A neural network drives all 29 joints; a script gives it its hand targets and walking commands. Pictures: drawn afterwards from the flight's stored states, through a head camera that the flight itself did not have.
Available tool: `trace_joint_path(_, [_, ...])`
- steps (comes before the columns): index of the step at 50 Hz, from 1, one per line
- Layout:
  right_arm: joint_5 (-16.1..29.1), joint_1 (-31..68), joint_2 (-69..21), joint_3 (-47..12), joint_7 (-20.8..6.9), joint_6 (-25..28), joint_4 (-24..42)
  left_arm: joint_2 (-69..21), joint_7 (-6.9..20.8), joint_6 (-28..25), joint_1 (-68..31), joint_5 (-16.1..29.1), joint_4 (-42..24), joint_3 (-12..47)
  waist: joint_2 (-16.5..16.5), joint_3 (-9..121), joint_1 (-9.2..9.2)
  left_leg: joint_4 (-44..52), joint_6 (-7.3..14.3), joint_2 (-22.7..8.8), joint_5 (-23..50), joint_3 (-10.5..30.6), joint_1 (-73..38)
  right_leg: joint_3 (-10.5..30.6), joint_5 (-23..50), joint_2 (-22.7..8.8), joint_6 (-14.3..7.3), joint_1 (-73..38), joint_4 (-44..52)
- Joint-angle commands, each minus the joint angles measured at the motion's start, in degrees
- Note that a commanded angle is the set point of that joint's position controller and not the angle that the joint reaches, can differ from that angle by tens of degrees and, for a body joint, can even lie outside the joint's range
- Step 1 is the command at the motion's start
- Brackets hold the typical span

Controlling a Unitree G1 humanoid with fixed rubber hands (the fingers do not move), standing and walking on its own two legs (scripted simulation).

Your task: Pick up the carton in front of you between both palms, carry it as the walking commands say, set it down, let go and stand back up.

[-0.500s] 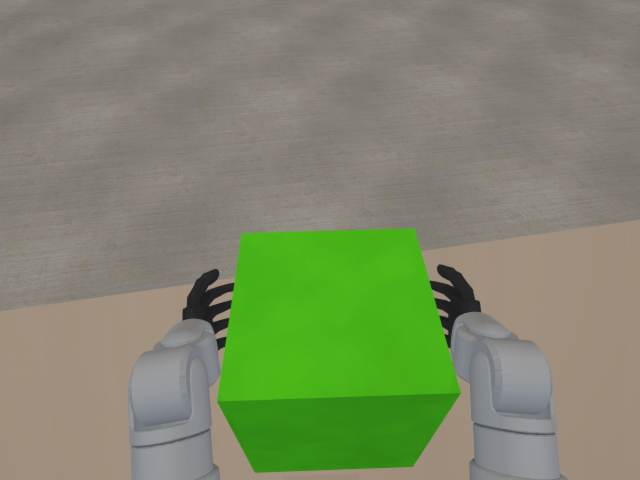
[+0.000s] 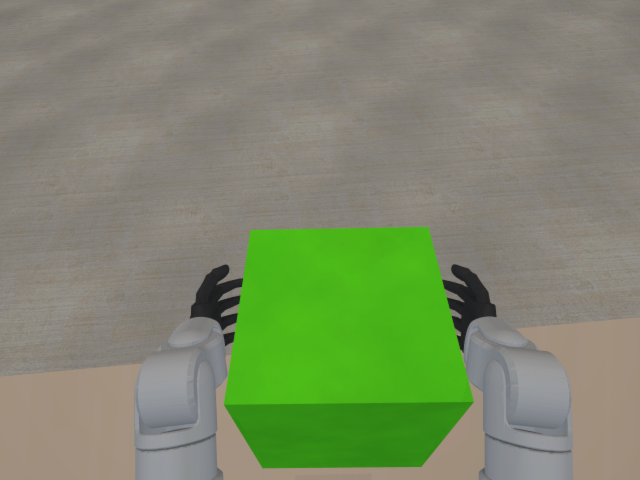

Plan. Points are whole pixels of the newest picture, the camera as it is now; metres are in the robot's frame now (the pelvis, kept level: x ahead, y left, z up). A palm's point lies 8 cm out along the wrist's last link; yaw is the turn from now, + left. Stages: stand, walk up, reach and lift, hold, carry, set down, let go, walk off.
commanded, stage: carry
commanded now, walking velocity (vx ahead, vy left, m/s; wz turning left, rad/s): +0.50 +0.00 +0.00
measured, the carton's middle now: (340, 354) +0.27 +0.00 +0.01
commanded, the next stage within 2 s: none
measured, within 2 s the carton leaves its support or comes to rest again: neither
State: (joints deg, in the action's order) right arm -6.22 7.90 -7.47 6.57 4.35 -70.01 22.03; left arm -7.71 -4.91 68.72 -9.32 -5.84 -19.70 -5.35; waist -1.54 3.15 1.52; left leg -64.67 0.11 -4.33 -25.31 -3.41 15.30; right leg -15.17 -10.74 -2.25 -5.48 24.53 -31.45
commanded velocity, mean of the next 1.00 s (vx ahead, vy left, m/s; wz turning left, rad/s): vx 0.50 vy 0.00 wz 0.00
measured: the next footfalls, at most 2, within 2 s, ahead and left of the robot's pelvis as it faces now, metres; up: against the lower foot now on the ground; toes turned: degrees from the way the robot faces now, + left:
left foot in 0.40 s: +0.45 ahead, +0.09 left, +0.00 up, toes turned +6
right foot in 0.88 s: +0.66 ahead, -0.07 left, +0.00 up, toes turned -2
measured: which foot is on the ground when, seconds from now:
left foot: up 0.00-0.38, down 0.40-0.92, up 0.94-1.00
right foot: down 0.00-0.42, up 0.44-0.86, down 0.88-1.00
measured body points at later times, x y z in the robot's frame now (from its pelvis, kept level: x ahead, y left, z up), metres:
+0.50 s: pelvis +0.32 +0.03 -0.01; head +0.36 +0.05 +0.44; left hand +0.70 +0.16 +0.08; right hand +0.67 -0.14 +0.09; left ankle +0.41 +0.09 -0.73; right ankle +0.15 -0.08 -0.63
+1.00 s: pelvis +0.64 +0.00 -0.01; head +0.69 +0.00 +0.44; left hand +1.00 +0.16 +0.09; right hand +1.01 -0.14 +0.09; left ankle +0.52 +0.10 -0.64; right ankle +0.63 -0.07 -0.72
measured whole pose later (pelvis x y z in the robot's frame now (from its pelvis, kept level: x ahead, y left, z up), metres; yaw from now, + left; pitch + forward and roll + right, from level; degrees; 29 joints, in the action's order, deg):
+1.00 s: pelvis +0.64 +0.00 -0.01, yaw -1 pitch +6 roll -1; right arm -2.8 33.9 -1.2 12.9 7.1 -68.9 0.1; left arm -3.4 -7.0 66.6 -34.7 -4.6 2.1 -11.7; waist -1.4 0.6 4.7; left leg -68.6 0.8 0.7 -28.5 -0.8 26.0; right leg -4.2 -16.6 4.6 -7.1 23.3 -37.5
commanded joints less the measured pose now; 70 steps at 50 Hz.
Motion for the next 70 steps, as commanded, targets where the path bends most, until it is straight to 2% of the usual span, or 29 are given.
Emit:
trace_joint_path(1, [22.39,25.97,-50.86,-42.10,-13.64,0.67,3.39,-52.42,14.77,0.43,-23.97,23.80,-5.02,40.79,4.03,17.93,-0.47,-7.29,1.92,-2.78,6.07,4.12,22.03,25.78,14.18,-17.76,-4.24,-30.08,15.25])
trace_joint_path(5, [21.22,26.21,-51.73,-42.95,-12.70,2.40,0.76,-51.16,15.36,-0.56,-25.84,24.65,-4.09,41.74,7.58,16.69,-0.48,1.55,1.47,-1.68,11.07,0.35,22.11,16.27,9.84,-14.10,-2.76,-26.30,16.70])
trace_joint_path(9, [21.23,33.14,-47.57,-43.14,-11.52,2.71,-0.48,-46.03,15.03,-1.18,-31.01,24.79,-1.58,41.39,8.83,11.88,0.50,13.78,0.09,-1.54,17.55,-2.68,25.95,12.48,10.06,-12.61,-4.11,-25.55,18.17])
trace_joint_path(14, [22.21,43.53,-40.85,-39.75,-10.06,1.91,-7.53,-39.57,12.87,-0.96,-41.35,23.89,6.14,37.88,9.87,7.60,1.09,26.43,2.34,1.08,23.11,-6.25,21.76,9.52,14.88,-10.71,-4.15,-24.05,16.19])
trace_joint_path(19, [24.08,52.69,-41.64,-34.08,-9.80,1.34,-16.87,-41.77,11.53,-0.25,-52.10,24.68,14.83,34.31,7.09,12.42,-2.31,35.65,5.17,6.03,20.32,-10.21,2.22,4.05,30.42,-8.46,0.44,-25.18,-1.78])
trace_joint_path(20, [24.18,53.46,-41.91,-32.61,-9.92,1.43,-19.19,-42.49,11.33,-0.16,-53.84,24.76,16.63,33.64,2.60,17.88,-4.23,35.08,5.15,3.71,15.61,-5.97,-10.11,3.58,22.86,-5.88,1.59,-19.11,-14.72])
trace_joint_path(21, [23.70,55.34,-41.17,-30.93,-10.11,1.61,-20.92,-44.79,11.15,-0.11,-56.16,25.25,18.08,33.21,-9.55,25.33,-4.99,37.99,10.83,-12.24,8.44,20.33,-23.38,5.31,7.32,-0.51,4.11,-4.92,-32.73])
trace_joint_path(22, [24.50,56.49,-43.71,-31.01,-10.40,2.02,-23.19,-46.80,11.08,-0.28,-58.76,25.80,18.39,33.08,-19.86,26.99,-6.44,46.51,15.59,-17.24,11.15,38.35,-30.21,11.49,-18.07,7.40,4.42,9.47,-45.06])
trace_joint_path(25, [28.92,66.92,-52.62,-32.67,-11.60,3.60,-19.61,-53.65,10.52,-1.92,-66.08,27.04,18.48,32.50,-3.51,23.73,-4.28,40.21,12.19,-13.67,32.68,21.71,-23.80,17.24,-12.91,0.42,1.34,15.23,-47.32])
trace_joint_path(37, [27.65,66.57,-54.61,-34.78,-11.82,4.84,-15.43,-55.80,8.65,-4.00,-63.73,23.77,14.21,34.67,-7.07,23.04,-5.24,38.66,10.50,-5.22,52.97,1.51,-23.72,8.49,2.55,2.96,2.65,10.56,-10.37])
trace_joint_path(40, [26.73,63.25,-52.32,-35.29,-11.56,3.96,-15.92,-53.31,9.28,-2.73,-61.86,23.69,13.37,34.91,-7.21,23.70,-4.86,32.68,10.73,-8.04,55.87,3.37,-29.33,9.96,5.32,1.23,1.05,14.74,-15.89])
trace_joint_path(42, [25.90,62.85,-50.95,-35.50,-11.32,3.11,-16.84,-51.59,10.24,-1.66,-60.64,23.66,15.10,33.87,-5.05,22.43,-2.53,26.31,8.89,-7.36,63.91,1.00,-24.70,7.67,1.33,3.50,-0.49,7.01,-11.64])
trace_joint_path(43, [25.46,62.62,-50.10,-35.50,-11.17,2.81,-17.45,-50.68,10.86,-1.21,-59.57,23.42,16.24,33.38,-5.58,23.42,-0.88,20.92,6.48,-6.72,59.51,1.25,-24.50,12.18,8.36,1.44,-1.25,3.05,-7.67])
trace_joint_path(44, [25.15,62.91,-49.57,-35.43,-11.05,2.68,-18.15,-50.03,11.45,-0.85,-58.34,23.57,17.88,32.84,-2.46,21.87,0.56,12.69,4.74,-3.79,48.55,-1.46,-20.03,12.40,15.22,1.52,-0.96,-2.08,0.28])
trace_joint_path(45, [25.17,64.28,-49.69,-35.33,-10.93,2.37,-19.09,-49.75,11.96,-0.69,-58.00,23.37,19.66,32.05,6.51,20.65,3.12,-1.13,2.93,0.07,40.17,-4.39,-7.55,12.03,19.95,1.57,-0.74,-15.12,7.83])
trace_joint_path(46, [26.20,66.04,-50.36,-35.09,-11.13,1.69,-16.87,-49.25,12.12,-1.50,-57.65,22.42,22.23,30.77,27.24,24.54,3.48,-11.27,-1.00,10.34,9.67,-3.30,20.21,39.67,25.74,-9.75,-10.05,-34.50,8.94])
trace_joint_path(47, [26.09,68.16,-51.54,-35.50,-10.90,1.72,-17.46,-51.08,12.44,-1.53,-58.38,23.90,21.47,31.50,23.59,21.28,5.57,-14.19,-0.02,8.02,-7.68,2.60,34.15,45.68,19.98,-11.85,-12.06,-41.78,8.50])
trace_joint_path(50, [24.04,67.43,-52.49,-32.98,-9.57,2.90,-18.10,-56.68,12.79,-1.91,-67.47,29.71,14.45,35.55,-0.82,16.63,6.81,3.94,-0.14,4.69,-1.99,2.73,37.20,35.75,12.15,-6.73,-6.51,-38.33,4.09])
trace_joint_path(52, [20.99,63.30,-51.28,-30.32,-8.20,3.41,-19.22,-57.59,12.91,-2.37,-71.16,32.39,12.06,36.87,0.32,18.13,5.55,11.23,-0.72,6.09,9.78,-0.09,30.50,31.92,9.67,-6.40,-5.99,-35.26,4.35])
trace_joint_path(55, [17.31,59.72,-47.50,-28.36,-7.18,3.36,-19.34,-56.30,13.12,-2.85,-68.20,33.55,13.04,36.74,5.00,18.25,7.69,34.32,0.59,4.87,36.54,0.49,28.59,26.89,1.10,0.56,-3.95,-33.98,-0.02])
trace_joint_path(57, [15.13,59.10,-44.88,-27.20,-6.89,3.27,-19.58,-56.49,13.91,-3.14,-66.89,33.92,15.42,36.67,5.43,18.93,3.84,39.25,1.27,6.40,54.67,-3.88,2.99,21.15,-4.17,1.12,-3.61,-15.02,-3.42])
trace_joint_path(59, [14.39,59.66,-44.09,-27.15,-7.53,3.16,-21.25,-56.87,14.44,-3.24,-66.19,33.25,18.25,36.37,6.51,17.63,-0.03,37.40,2.48,4.10,56.35,-1.59,-5.31,20.70,-3.03,-1.25,-2.95,-8.41,-9.65])
trace_joint_path(61, [16.01,59.88,-44.40,-27.81,-8.63,2.81,-23.05,-55.61,14.49,-2.67,-67.22,31.26,19.88,35.32,0.52,16.91,-5.28,43.43,2.50,3.62,54.79,-1.79,-15.97,14.28,0.85,1.12,-0.67,-5.65,-21.68])
trace_joint_path(63, [18.28,59.02,-43.10,-26.92,-9.82,1.44,-26.23,-51.85,13.66,-1.21,-66.48,28.47,24.47,31.75,-8.86,13.55,-9.39,41.74,5.19,-1.99,53.07,1.53,-25.22,9.02,-23.33,8.87,0.41,7.53,-48.80])
trace_joint_path(64, [19.08,61.07,-42.60,-26.34,-10.00,0.96,-28.54,-50.58,13.01,0.32,-67.48,27.12,26.49,29.28,-14.97,17.25,-4.36,29.27,9.76,-10.87,77.85,15.73,-35.80,15.36,-22.20,7.52,1.22,18.90,-50.36])
trace_joint_path(65, [21.36,61.90,-44.20,-26.97,-10.33,0.19,-29.88,-48.88,12.02,1.17,-65.65,25.91,28.28,27.61,-12.49,22.75,-5.57,28.54,13.53,-15.15,70.69,22.49,-40.34,17.32,-20.38,5.20,1.27,25.25,-55.02])
trace_joint_path(66, [23.87,65.21,-45.96,-27.76,-10.64,0.27,-28.58,-49.15,11.21,1.48,-64.74,25.61,27.43,26.34,-8.66,27.33,-6.60,32.79,21.04,-18.95,44.21,31.80,-37.72,20.67,-17.81,3.18,1.11,30.39,-58.96])
trace_joint_path(67, [26.92,68.77,-50.47,-29.70,-11.02,0.66,-25.56,-50.09,10.47,1.47,-66.22,25.28,24.05,26.28,-0.89,28.39,-5.71,38.02,23.25,-19.21,24.48,37.64,-30.46,21.14,-16.39,1.24,1.89,29.96,-57.47])
trace_joint_path(70, [34.39,80.54,-59.57,-34.91,-11.66,2.10,-16.84,-52.32,9.12,-0.23,-69.43,22.96,18.83,24.85,3.80,22.30,-4.71,39.67,19.84,-14.66,24.74,31.23,-15.12,18.65,-14.65,-1.68,3.11,24.43,-46.98])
